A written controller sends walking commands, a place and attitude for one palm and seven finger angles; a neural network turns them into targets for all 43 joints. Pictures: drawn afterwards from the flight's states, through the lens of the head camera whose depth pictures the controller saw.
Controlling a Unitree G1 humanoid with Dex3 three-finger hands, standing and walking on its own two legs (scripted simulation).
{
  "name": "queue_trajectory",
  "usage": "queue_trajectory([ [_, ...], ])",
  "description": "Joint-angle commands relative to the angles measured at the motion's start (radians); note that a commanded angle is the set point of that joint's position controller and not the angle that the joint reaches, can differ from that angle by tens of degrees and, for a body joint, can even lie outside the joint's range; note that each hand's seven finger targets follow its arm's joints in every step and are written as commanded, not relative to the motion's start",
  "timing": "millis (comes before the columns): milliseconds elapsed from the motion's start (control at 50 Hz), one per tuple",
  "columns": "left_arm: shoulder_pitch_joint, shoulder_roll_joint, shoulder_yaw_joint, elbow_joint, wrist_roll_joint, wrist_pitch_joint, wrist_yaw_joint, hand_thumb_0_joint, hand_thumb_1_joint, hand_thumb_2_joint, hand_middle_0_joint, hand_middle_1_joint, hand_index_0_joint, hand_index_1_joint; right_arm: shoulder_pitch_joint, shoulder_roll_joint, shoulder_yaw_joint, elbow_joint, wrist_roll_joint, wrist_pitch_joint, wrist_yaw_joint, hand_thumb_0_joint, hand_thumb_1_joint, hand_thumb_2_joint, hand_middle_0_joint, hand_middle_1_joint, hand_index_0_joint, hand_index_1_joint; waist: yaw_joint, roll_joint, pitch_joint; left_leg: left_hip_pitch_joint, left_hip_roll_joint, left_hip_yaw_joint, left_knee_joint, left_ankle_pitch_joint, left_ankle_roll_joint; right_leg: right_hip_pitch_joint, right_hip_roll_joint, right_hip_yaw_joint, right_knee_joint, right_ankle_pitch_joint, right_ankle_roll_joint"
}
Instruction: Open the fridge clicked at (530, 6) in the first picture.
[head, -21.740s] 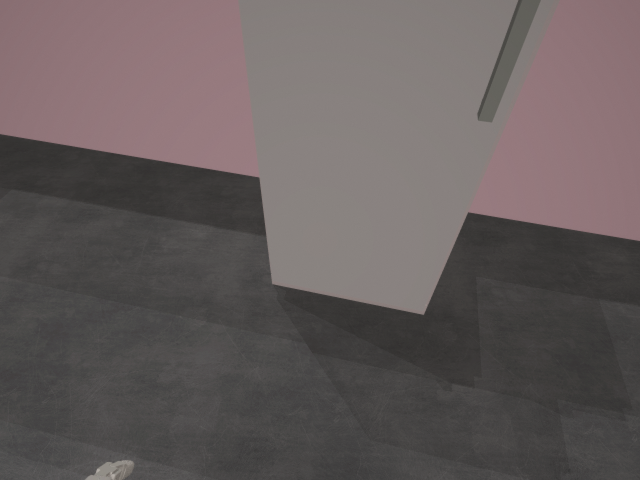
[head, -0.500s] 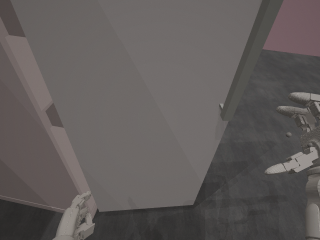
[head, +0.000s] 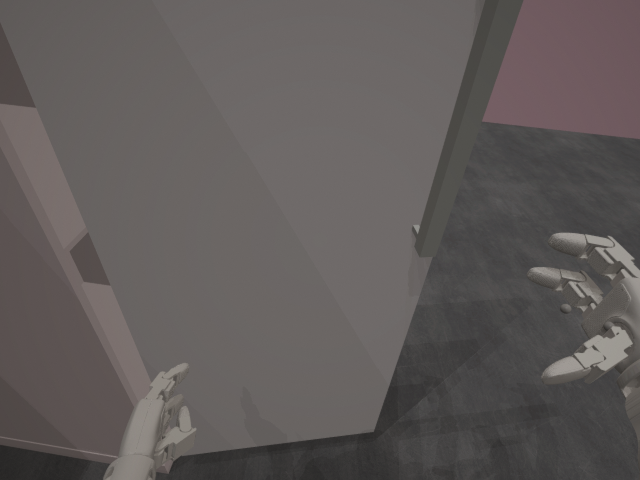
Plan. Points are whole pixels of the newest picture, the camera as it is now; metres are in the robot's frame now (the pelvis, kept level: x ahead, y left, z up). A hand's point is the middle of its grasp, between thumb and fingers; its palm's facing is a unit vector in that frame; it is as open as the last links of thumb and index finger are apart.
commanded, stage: draw the hand back to the body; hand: right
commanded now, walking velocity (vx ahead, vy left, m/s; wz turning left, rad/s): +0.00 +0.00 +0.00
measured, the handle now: (450, 140) +0.45 -0.17 +0.26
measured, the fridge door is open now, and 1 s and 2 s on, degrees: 74 74 74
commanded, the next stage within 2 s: step back with the hand held close in 1.14 s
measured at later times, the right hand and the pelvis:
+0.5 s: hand (587, 328) +0.22 -0.27 +0.17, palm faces +0.44 +0.84 -0.31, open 11.4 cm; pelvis +0.00 -0.01 +0.01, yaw +1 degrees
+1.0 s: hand (603, 349) +0.20 -0.28 +0.16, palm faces +0.49 +0.80 -0.34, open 7.5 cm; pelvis +0.01 -0.01 +0.01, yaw +1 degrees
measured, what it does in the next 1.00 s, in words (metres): stands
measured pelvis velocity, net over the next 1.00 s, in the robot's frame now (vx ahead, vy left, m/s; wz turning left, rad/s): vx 0.01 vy -0.01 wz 0.02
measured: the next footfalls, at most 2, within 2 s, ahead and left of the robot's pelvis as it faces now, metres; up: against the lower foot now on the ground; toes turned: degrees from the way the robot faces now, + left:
none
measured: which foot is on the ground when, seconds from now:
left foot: down 0.00-1.00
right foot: down 0.00-1.00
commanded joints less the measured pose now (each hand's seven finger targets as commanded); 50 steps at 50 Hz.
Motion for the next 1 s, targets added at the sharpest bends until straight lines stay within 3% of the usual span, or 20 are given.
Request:
queue_trajectory([
  [0, -0.153, 0.101, 0.04, -0.179, 0.007, -0.06, 0.01, 0.0, 0.9, 0.9, -0.2, -0.3, -0.2, -0.3, -0.255, -0.235, -0.06, -0.277, -0.006, -0.05, -0.001, 0.0, 0.441, -0.252, 0.246, 1.086, 0.246, 1.086, 0.018, -0.028, -0.065, -0.021, -0.043, 0.001, -0.095, 0.153, 0.024, 0.039, 0.036, 0.001, -0.097, 0.169, -0.043],
  [40, -0.16, 0.098, 0.039, -0.182, 0.014, -0.066, 0.011, 0.0, 0.9, 0.9, -0.2, -0.3, -0.2, -0.3, -0.257, -0.259, -0.085, -0.342, -0.004, -0.082, -0.007, 0.0, 0.369, -0.287, 0.244, 1.044, 0.244, 1.044, 0.013, -0.02, -0.098, 0.002, -0.049, 0.0, -0.096, 0.165, 0.025, 0.061, 0.035, 0.003, -0.095, 0.189, -0.042],
  [60, -0.164, 0.085, 0.051, -0.17, 0.065, -0.086, -0.002, 0.0, 0.9, 0.9, -0.2, -0.3, -0.2, -0.3, -0.276, -0.349, -0.105, -0.473, -0.16, -0.222, -0.192, 0.0, 0.332, -0.305, 0.242, 1.023, 0.242, 1.023, 0.007, -0.017, -0.012, -0.032, -0.042, -0.03, -0.167, 0.147, 0.013, 0.013, 0.051, -0.019, -0.102, 0.175, -0.039],
  [80, -0.149, 0.081, 0.047, -0.134, 0.075, -0.095, -0.003, 0.0, 0.9, 0.9, -0.2, -0.3, -0.2, -0.3, -0.122, -0.222, -0.044, -0.338, -0.169, -0.258, -0.264, 0.0, 0.296, -0.322, 0.241, 1.001, 0.241, 1.001, 0.021, 0.0, 0.024, -0.039, -0.035, -0.01, -0.15, 0.119, 0.016, 0.005, 0.043, -0.024, -0.116, 0.139, -0.032],
  [100, -0.138, 0.079, 0.043, -0.136, 0.073, -0.092, -0.01, 0.0, 0.9, 0.9, -0.2, -0.3, -0.2, -0.3, -0.056, -0.162, 0.001, -0.344, -0.18, -0.273, -0.293, 0.0, 0.26, -0.34, 0.24, 0.98, 0.24, 0.98, 0.02, 0.003, 0.036, -0.03, -0.033, -0.002, -0.134, 0.104, 0.018, -0.001, 0.036, -0.01, -0.13, 0.123, -0.029],
  [120, -0.137, 0.077, 0.047, -0.127, 0.075, -0.082, -0.014, 0.0, 0.9, 0.9, -0.2, -0.3, -0.2, -0.3, -0.044, -0.174, -0.004, -0.362, -0.201, -0.295, -0.321, 0.0, 0.224, -0.357, 0.239, 0.959, 0.239, 0.959, 0.018, -0.029, 0.022, -0.016, -0.032, -0.006, -0.134, 0.095, 0.019, 0.008, 0.032, -0.011, -0.139, 0.111, -0.028],
  [160, -0.126, 0.079, 0.059, -0.115, 0.08, -0.075, -0.016, 0.0, 0.9, 0.9, -0.2, -0.3, -0.2, -0.3, -0.006, -0.193, -0.027, -0.377, -0.224, -0.346, -0.36, 0.0, 0.151, -0.393, 0.236, 0.916, 0.236, 0.916, 0.016, -0.037, -0.022, 0.027, -0.027, -0.013, -0.136, 0.113, 0.021, 0.028, 0.029, -0.02, -0.149, 0.124, -0.032],
  [200, -0.122, 0.076, 0.062, -0.109, 0.083, -0.067, -0.016, 0.0, 0.9, 0.9, -0.2, -0.3, -0.2, -0.3, 0.025, -0.167, -0.002, -0.374, -0.242, -0.378, -0.38, 0.0, 0.079, -0.428, 0.234, 0.874, 0.234, 0.874, 0.017, -0.052, -0.028, 0.044, -0.026, -0.013, -0.135, 0.116, 0.022, 0.038, 0.027, -0.022, -0.163, 0.128, -0.032],
  [260, -0.126, 0.08, 0.068, -0.1, 0.084, -0.057, -0.012, 0.0, 0.9, 0.9, -0.2, -0.3, -0.2, -0.3, 0.027, -0.147, 0.027, -0.373, -0.261, -0.41, -0.399, 0.0, -0.03, -0.48, 0.23, 0.81, 0.23, 0.81, 0.028, -0.034, -0.003, 0.044, -0.028, -0.014, -0.152, 0.097, 0.019, 0.044, 0.022, -0.022, -0.184, 0.112, -0.035],
  [320, -0.129, 0.082, 0.074, -0.091, 0.089, -0.051, -0.006, 0.0, 0.9, 0.9, -0.2, -0.3, -0.2, -0.3, 0.051, -0.16, 0.012, -0.361, -0.274, -0.433, -0.416, 0.0, -0.139, -0.533, 0.226, 0.746, 0.226, 0.746, 0.024, 0.011, 0.001, 0.054, -0.03, -0.008, -0.154, 0.102, 0.019, 0.051, 0.022, -0.016, -0.196, 0.12, -0.039],
  [420, -0.133, 0.079, 0.081, -0.087, 0.094, -0.046, -0.008, 0.0, 0.9, 0.9, -0.2, -0.3, -0.2, -0.3, 0.114, -0.165, -0.003, -0.401, -0.289, -0.462, -0.424, 0.0, -0.32, -0.62, 0.22, 0.64, 0.22, 0.64, 0.011, -0.031, -0.032, 0.099, -0.03, -0.005, -0.14, 0.184, 0.024, 0.077, 0.023, -0.016, -0.196, 0.218, -0.034],
  [480, -0.132, 0.077, 0.086, -0.085, 0.096, -0.037, -0.012, 0.0, 0.9, 0.9, -0.2, -0.3, -0.2, -0.3, 0.176, -0.171, -0.023, -0.382, -0.287, -0.464, -0.421, 0.0, -0.429, -0.673, 0.216, 0.576, 0.216, 0.576, 0.007, 0.015, -0.008, 0.106, -0.031, -0.004, -0.147, 0.218, 0.022, 0.069, 0.021, -0.023, -0.195, 0.252, -0.033],
  [580, -0.128, 0.075, 0.092, -0.09, 0.093, -0.017, -0.017, 0.0, 0.9, 0.9, -0.2, -0.3, -0.2, -0.3, 0.243, -0.164, -0.039, -0.355, -0.283, -0.464, -0.413, 0.0, -0.61, -0.76, 0.21, 0.47, 0.21, 0.47, 0.006, 0.016, 0.043, 0.094, -0.032, -0.004, -0.16, 0.224, 0.02, 0.059, 0.017, -0.032, -0.203, 0.259, -0.03],
  [660, -0.125, 0.073, 0.096, -0.093, 0.093, -0.007, -0.014, 0.0, 0.9, 0.9, -0.2, -0.3, -0.2, -0.3, 0.263, -0.169, -0.051, -0.362, -0.283, -0.464, -0.411, 0.0, -0.755, -0.83, 0.205, 0.385, 0.205, 0.385, 0.007, -0.005, 0.041, 0.095, -0.032, -0.008, -0.171, 0.233, 0.017, 0.071, 0.018, -0.044, -0.2, 0.264, -0.033],
  [680, -0.126, 0.072, 0.096, -0.097, 0.093, -0.005, -0.014, 0.0, 0.9, 0.9, -0.2, -0.3, -0.2, -0.3, 0.248, -0.168, -0.047, -0.373, -0.283, -0.464, -0.411, 0.0, -0.791, -0.848, 0.204, 0.364, 0.204, 0.364, 0.01, 0.022, 0.042, 0.093, -0.033, -0.006, -0.171, 0.229, 0.016, 0.069, 0.019, -0.041, -0.2, 0.262, -0.034],
  [720, -0.125, 0.072, 0.098, -0.1, 0.094, -0.004, -0.011, 0.0, 0.9, 0.9, -0.2, -0.3, -0.2, -0.3, 0.256, -0.176, -0.055, -0.386, -0.284, -0.465, -0.414, 0.0, -0.864, -0.882, 0.201, 0.321, 0.201, 0.321, 0.009, 0.017, 0.024, 0.097, -0.034, -0.008, -0.173, 0.231, 0.015, 0.082, 0.022, -0.045, -0.197, 0.259, -0.037],
  [740, -0.128, 0.075, 0.098, -0.099, 0.096, -0.005, -0.009, 0.0, 0.9, 0.9, -0.2, -0.3, -0.2, -0.3, 0.261, -0.18, -0.056, -0.39, -0.286, -0.463, -0.414, 0.0, -0.9, -0.9, 0.2, 0.3, 0.2, 0.3, 0.008, -0.008, 0.023, 0.102, -0.033, -0.01, -0.179, 0.236, 0.016, 0.085, 0.023, -0.048, -0.195, 0.263, -0.038],
  [820, -0.125, 0.07, 0.094, -0.094, 0.097, -0.012, -0.007, 0.0, 0.9, 0.9, -0.2, -0.3, -0.2, -0.3, 0.221, -0.172, -0.034, -0.421, -0.293, -0.462, -0.423, 0.0, -0.9, -0.9, 0.2, 0.3, 0.2, 0.3, 0.015, -0.046, 0.016, 0.096, -0.031, -0.009, -0.179, 0.233, 0.016, 0.099, 0.027, -0.046, -0.193, 0.261, -0.037],
  [860, -0.124, 0.073, 0.095, -0.092, 0.099, -0.014, -0.002, 0.0, 0.9, 0.9, -0.2, -0.3, -0.2, -0.3, 0.227, -0.172, -0.034, -0.398, -0.291, -0.456, -0.425, 0.0, -0.9, -0.9, 0.2, 0.3, 0.2, 0.3, 0.017, 0.006, 0.027, 0.093, -0.032, -0.007, -0.189, 0.22, 0.013, 0.094, 0.026, -0.045, -0.195, 0.244, -0.041],
  [980, -0.133, 0.07, 0.092, -0.09, 0.098, -0.008, -0.002, 0.0, 0.9, 0.9, -0.2, -0.3, -0.2, -0.3, 0.227, -0.167, -0.036, -0.38, -0.29, -0.451, -0.425, 0.0, -0.9, -0.9, 0.2, 0.3, 0.2, 0.3, 0.011, -0.009, 0.038, 0.097, -0.031, -0.01, -0.191, 0.21, 0.015, 0.094, 0.026, -0.043, -0.203, 0.24, -0.04],
])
